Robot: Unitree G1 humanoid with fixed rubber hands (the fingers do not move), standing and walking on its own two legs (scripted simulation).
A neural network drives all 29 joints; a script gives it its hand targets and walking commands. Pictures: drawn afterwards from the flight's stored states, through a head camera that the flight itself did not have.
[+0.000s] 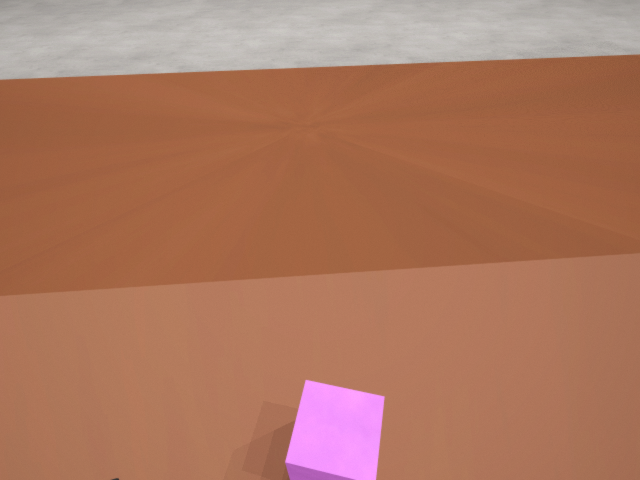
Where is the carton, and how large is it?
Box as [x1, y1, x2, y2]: [285, 380, 384, 479]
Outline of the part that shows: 306,380 285,461 290,479 375,479 384,396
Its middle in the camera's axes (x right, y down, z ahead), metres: +0.04 +0.55 +1.04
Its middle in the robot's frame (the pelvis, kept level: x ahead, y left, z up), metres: +0.37 -0.01 -0.66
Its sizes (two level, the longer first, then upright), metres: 0.210 0.200 0.250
